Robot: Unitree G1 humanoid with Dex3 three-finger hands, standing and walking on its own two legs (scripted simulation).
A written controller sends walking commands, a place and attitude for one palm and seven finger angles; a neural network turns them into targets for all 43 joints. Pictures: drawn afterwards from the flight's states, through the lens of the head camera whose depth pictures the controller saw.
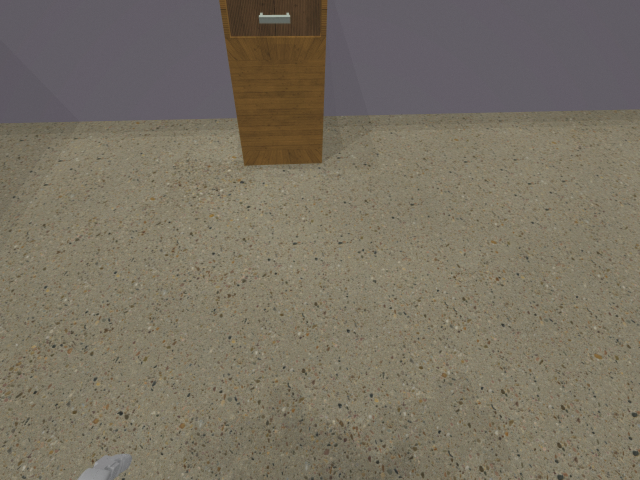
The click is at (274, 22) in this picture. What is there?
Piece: drawer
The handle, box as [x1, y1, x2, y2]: [259, 13, 289, 23]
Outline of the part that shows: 259,15 259,23 289,22 288,13 286,13 285,15 263,15 262,13 260,13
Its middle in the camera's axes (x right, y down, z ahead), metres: -0.18 -0.83 +1.45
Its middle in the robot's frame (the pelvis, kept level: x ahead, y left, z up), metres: +1.64 +0.25 -0.05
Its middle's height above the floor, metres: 0.71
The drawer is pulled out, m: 0.00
